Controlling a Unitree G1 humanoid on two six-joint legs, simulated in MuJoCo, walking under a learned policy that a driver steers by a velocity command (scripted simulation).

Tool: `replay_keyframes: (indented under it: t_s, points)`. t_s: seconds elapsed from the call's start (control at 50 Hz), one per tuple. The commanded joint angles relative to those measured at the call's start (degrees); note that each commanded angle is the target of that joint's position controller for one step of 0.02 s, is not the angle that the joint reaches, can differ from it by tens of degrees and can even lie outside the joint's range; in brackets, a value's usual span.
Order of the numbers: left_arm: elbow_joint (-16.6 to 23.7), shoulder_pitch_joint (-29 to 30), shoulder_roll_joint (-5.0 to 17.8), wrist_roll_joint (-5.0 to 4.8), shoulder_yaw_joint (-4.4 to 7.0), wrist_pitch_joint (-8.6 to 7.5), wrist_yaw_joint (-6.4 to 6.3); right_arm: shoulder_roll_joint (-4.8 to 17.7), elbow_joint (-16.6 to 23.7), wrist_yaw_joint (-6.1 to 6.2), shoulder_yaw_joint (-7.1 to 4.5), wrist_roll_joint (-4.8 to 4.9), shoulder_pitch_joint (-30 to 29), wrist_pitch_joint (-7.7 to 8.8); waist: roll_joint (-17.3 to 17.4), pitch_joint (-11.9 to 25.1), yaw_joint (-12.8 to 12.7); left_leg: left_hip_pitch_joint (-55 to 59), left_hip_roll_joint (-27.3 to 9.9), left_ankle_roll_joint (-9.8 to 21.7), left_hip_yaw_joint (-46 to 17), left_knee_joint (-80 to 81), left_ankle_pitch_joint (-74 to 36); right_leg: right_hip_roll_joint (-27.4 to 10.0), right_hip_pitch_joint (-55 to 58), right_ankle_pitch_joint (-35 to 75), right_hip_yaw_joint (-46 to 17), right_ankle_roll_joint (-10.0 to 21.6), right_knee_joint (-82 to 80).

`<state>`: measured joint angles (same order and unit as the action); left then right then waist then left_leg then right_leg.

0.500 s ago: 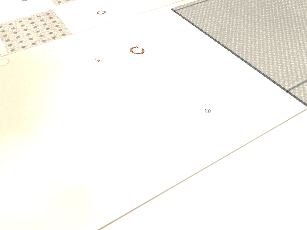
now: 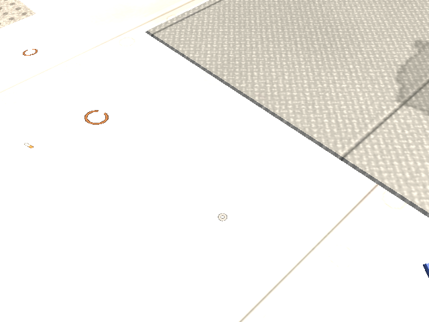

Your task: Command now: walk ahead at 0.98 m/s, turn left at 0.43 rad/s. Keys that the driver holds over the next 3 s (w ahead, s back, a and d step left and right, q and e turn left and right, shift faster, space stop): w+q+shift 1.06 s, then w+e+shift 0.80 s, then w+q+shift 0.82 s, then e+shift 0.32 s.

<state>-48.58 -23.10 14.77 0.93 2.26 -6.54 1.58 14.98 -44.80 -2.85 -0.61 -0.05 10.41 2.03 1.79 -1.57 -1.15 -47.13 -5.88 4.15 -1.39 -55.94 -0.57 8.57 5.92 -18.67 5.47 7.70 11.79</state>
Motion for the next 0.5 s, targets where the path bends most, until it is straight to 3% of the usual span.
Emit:
replay_keyframes:
  t_s: [0.02, 0.06, 0.1, 0.12, 0.14, 0.16, 0.18, 0.2, 0.22, 0.24, 0.26, 0.28, 0.3, 0.34, 0.4, 0.46, 0.5]
  points:
    - [1.45, -0.86, 6.02, -0.48, 0.57, -1.74, -0.79, 2.3, 3.97, -0.92, -0.07, 0.03, -7.46, 1.33, -3.61, -5.83, -1.03, 9.7, 4.57, 1.85, 9.32, 11.4, -9.5, -11.9, -10.47, 51.06, 4.56, -7.08, -8.69]
    - [1.46, 0.39, 7.89, -0.33, 0.62, -2.14, -1.96, 3.06, 2.65, -1.28, -0.04, 0.04, -4.83, 1.46, -6.01, -2.24, 1.2, 15.78, 7.78, 3.07, 12.22, 16.61, -12.38, -13.88, -4.31, 70.56, 6.78, -8.74, -5.64]
    - [1.91, 2.86, 11.03, 0.08, 1.5, -1.04, -3.86, 6.29, -0.26, -0.69, -1.03, -0.04, 3.23, 0.71, -9.02, 3.24, 6.35, 24.07, 11.65, 3.76, 13.63, 17.8, -9.21, -16.26, 2.12, 87.97, 7.46, -9.7, 4.01]
    - [2.53, 5.13, 12.54, 0.76, 2.07, 0.15, -4.62, 9.01, -2.58, -0.25, -2.11, -0.07, 11.52, 0.27, -9.85, 6.72, 11.06, 31.66, 13.81, 4.56, 13.52, 17.3, -4.74, -17.22, 2.38, 93.95, 7.21, -9.97, 14.77]
    - [3.82, 9.45, 13.73, 1.58, 2.59, 1.36, -5.08, 11.86, -6.12, 0.26, -3.57, -0.07, 23.7, -0.14, -9.82, 10.43, 17.43, 42.01, 13.73, 6.68, 11.06, 17.75, -1.06, -17.84, -1.05, 94.54, 6.57, -9.66, 30.64]
    - [4.76, 16.04, 14.66, 1.28, 3.24, 2.4, -5.06, 13.85, -8.98, 1.11, -5.26, 0.3, 36.12, -0.52, -6.14, 11.27, 25.48, 51.74, 9.13, 12.06, 4.19, 24.08, 0.35, -14.1, -9.97, 77.23, 7.2, -9.03, 59.04]
    - [7.01, 23.2, 5.34, 2.16, 0.78, 1.18, -3.14, 11.34, -11.19, 1.77, -5.18, 1.42, 33.32, -1.6, 11.55, 3.75, 21.42, 57.88, 7.2, 12.35, -0.82, 20.88, -0.38, -1.17, -33.98, 1.91, 4.04, -7.73, 83.63]
    - [12.13, 12.99, -1.91, 0.79, -1.68, 0.04, -2.31, 13.86, -7.86, 1.65, -5.0, -0.8, 23.32, -0.95, 14.29, 7.62, 6.32, 64.74, 0.5, 21.57, -24.94, 19.68, -5.58, -1.44, -53.55, -10.74, -6.65, -9.66, 94.77]
    - [14.23, 9.68, 1.08, 0.57, -2.56, -1.27, -1.63, 14.11, -5.07, 2.29, -5.67, -1.32, 19.52, -0.96, 9.37, 15.59, 5.99, 68.69, -8.69, 27.03, -46.16, 36.92, 24.14, -3.6, -58.47, -9.0, -14.72, -8.84, 91.9]
    - [13.17, 12.37, 5.57, 1.64, -2.35, -2.27, -1.07, 9.22, -4.1, 2.84, -5.03, -1.62, 16.57, -0.83, -5.34, 6.43, 4.13, 56.1, -7.95, 22.67, -47.32, 45.5, 35.57, -7.57, -56.91, -2.19, -14.69, -6.93, 81.73]
    - [13.57, 14.92, 6.62, 2.58, -2.02, -1.9, -0.99, 8.19, -4.33, 2.84, -4.61, -1.45, 13.97, -0.32, -9.98, 1.1, 1.42, 45.41, -5.73, 19.55, -42.06, 46.37, 33.83, -9.76, -53.1, -0.6, -13.8, -7.31, 74.88]
    - [13.69, 15.35, 6.06, 3.79, -2.5, -0.63, -1.09, 8.83, -4.21, 3.05, -4.43, -1.17, 13.55, 0.67, -10.29, -1.96, -0.13, 38.27, -3.14, 18.54, -38.26, 46.07, 28.29, -10.9, -50.1, -1.31, -13.33, -8.31, 71.04]
    - [13.64, 15.1, 6.04, 4.12, -2.76, 1.06, -1.1, 8.65, -4.11, 3.22, -4.18, -0.89, 13.0, 1.64, -10.77, -4.02, -1.4, 31.52, -0.57, 17.48, -33.38, 47.0, 26.5, -12.83, -46.92, -0.97, -12.44, -9.45, 65.74]
    - [15.58, 19.02, 5.42, 3.69, -3.5, 2.62, -0.8, 9.87, -3.52, 2.78, -4.39, -0.58, 12.15, 3.09, -7.91, -6.24, -1.15, 21.03, 4.14, 16.35, -25.59, 49.36, 19.98, -14.9, -40.05, 3.21, -8.83, -11.18, 52.56]
    - [19.21, 28.15, 3.15, 1.28, -4.66, 2.5, -0.36, 10.29, -3.49, 2.24, -5.26, 0.21, 14.1, 3.49, -2.24, -5.66, 3.97, 20.77, 7.7, 12.89, -20.1, 48.9, 8.91, -14.34, -33.29, 17.48, -6.29, -11.83, 32.86]
    - [20.22, 30.61, 3.47, 0.35, -4.44, 2.14, -0.6, 11.82, -3.43, 1.56, -6.35, 0.39, 16.51, 3.12, 0.9, -2.17, 7.74, 31.07, 6.86, 10.14, -20.88, 44.48, -3.44, -10.94, -30.75, 23.87, -5.2, -10.78, 22.76]
    - [20.09, 29.28, 5.04, 0.55, -3.74, 1.58, -1.03, 12.3, -3.07, 1.96, -6.83, 0.08, 16.4, 2.83, 2.03, -0.1, 7.35, 37.07, 5.88, 8.07, -22.23, 39.21, -9.51, -9.28, -27.31, 21.68, -6.16, -10.08, 17.05]
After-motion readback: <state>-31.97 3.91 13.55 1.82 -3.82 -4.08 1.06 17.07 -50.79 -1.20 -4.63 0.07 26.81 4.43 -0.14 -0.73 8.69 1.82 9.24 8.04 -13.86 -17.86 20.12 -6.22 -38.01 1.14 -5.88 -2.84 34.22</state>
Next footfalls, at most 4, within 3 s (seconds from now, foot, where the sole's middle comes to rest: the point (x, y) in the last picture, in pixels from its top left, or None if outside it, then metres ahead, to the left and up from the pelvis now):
0.16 left None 0.36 0.04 -0.77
0.58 right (247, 232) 0.80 -0.05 -0.77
1.02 left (138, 188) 0.99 0.36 -0.77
1.46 right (83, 122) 1.35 0.66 -0.77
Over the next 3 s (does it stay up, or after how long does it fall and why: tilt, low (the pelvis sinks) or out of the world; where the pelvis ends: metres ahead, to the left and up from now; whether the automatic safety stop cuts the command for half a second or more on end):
stays up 2.16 1.49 0.00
